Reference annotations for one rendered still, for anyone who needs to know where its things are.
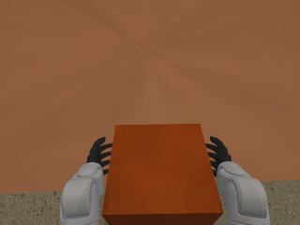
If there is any carton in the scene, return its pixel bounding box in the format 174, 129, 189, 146
101, 124, 224, 225

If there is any robot left forearm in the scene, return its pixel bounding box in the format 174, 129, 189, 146
59, 162, 105, 225

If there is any robot right forearm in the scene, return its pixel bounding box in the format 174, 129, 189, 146
217, 161, 271, 225

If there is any left robot hand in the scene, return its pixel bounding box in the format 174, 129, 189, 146
86, 137, 113, 175

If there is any right robot hand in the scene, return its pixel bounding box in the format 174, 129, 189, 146
205, 136, 232, 177

